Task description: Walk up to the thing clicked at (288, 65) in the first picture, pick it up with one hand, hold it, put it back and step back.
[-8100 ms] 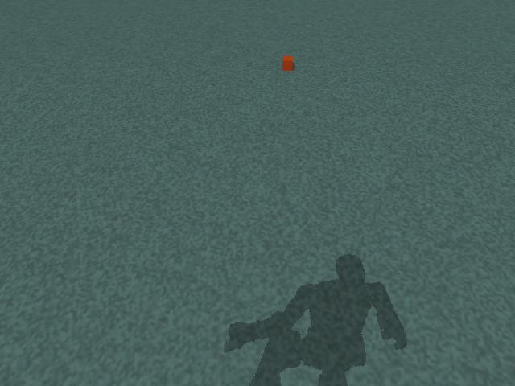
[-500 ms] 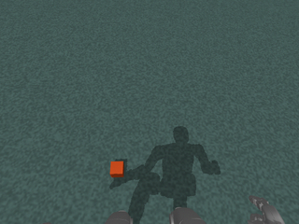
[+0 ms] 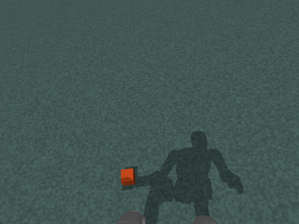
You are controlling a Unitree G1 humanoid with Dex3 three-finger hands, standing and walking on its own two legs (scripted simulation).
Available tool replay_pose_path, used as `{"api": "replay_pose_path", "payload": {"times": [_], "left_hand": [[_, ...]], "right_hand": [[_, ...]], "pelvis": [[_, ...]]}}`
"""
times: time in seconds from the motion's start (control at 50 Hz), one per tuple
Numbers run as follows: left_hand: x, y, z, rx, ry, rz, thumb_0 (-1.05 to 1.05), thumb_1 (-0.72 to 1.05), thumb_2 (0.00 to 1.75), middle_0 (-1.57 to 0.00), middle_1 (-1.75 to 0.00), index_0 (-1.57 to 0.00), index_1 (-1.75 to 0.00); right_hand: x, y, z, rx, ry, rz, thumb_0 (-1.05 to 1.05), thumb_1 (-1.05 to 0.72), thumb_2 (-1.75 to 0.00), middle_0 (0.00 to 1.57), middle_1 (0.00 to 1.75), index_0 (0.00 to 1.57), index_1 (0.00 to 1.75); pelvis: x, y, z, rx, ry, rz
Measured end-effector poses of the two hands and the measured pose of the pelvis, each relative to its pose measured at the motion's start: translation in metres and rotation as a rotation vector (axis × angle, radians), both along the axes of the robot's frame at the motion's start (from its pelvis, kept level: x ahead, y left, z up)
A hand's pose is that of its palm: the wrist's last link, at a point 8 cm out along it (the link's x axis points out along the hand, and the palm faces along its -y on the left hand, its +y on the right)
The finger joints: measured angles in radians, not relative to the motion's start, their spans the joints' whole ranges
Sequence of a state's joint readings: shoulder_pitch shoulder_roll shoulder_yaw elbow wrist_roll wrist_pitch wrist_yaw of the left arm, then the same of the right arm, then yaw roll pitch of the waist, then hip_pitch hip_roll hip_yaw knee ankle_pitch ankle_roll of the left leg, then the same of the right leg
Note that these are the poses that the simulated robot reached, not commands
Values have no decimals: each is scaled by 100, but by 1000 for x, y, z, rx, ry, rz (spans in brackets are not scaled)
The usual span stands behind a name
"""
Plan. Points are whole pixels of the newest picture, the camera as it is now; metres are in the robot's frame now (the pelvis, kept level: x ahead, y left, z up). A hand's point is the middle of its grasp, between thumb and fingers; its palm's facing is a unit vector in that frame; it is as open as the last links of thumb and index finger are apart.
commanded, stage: walk up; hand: left
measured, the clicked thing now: (128, 177) +0.46 +0.24 -0.70
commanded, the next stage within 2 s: stand in 0.90 s
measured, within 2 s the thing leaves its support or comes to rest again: neither
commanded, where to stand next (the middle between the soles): +0.06 +0.00 m, yaw +0 degrees
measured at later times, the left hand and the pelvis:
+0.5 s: hand out of the picture +0.09 +0.23 -0.15, palm faces -0.08 -0.91 -0.40, open 7.3 cm; pelvis +0.00 -0.04 -0.01, yaw -2 degrees
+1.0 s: hand out of the picture +0.03 +0.35 -0.13, palm faces +0.07 -0.85 -0.53, open 7.4 cm; pelvis -0.01 +0.02 -0.01, yaw +1 degrees
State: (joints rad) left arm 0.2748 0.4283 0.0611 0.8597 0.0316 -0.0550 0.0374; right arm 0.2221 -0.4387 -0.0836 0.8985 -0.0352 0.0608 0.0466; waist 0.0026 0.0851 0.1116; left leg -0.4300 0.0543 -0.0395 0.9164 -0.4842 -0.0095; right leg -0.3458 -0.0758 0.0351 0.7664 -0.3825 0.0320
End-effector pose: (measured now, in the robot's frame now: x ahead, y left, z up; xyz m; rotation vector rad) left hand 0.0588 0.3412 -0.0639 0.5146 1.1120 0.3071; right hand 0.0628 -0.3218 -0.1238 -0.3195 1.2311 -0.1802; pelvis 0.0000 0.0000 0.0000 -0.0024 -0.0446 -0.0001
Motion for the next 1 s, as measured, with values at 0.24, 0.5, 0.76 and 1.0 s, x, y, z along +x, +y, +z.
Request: {"api": "replay_pose_path", "payload": {"times": [0.24,0.5,0.76,1.0], "left_hand": [[12,17,-34,-112,68,17,0,91,90,-20,-30,-21,-30],[25,-65,-49,-156,28,-53,0,91,90,-20,-30,-21,-30],[-33,-16,19,83,-1,46,0,90,90,-21,-30,-22,-30],[-44,45,-22,-11,51,137,0,91,90,-20,-30,-20,-30]], "right_hand": [[0,41,24,-41,-97,5,1,-90,-89,21,30,21,30],[-61,-89,40,-236,39,-86,1,-90,-90,20,30,20,30],[2,-30,-9,14,-31,38,1,-91,-90,20,30,20,30],[22,48,10,-12,-118,78,0,-91,-90,20,30,20,30]], "pelvis": [[-6,19,3,11,-4,-42],[-4,-43,-9,-6,-3,-37],[-15,-22,-1,6,-7,23],[-11,25,-7,26,-17,18]]}}
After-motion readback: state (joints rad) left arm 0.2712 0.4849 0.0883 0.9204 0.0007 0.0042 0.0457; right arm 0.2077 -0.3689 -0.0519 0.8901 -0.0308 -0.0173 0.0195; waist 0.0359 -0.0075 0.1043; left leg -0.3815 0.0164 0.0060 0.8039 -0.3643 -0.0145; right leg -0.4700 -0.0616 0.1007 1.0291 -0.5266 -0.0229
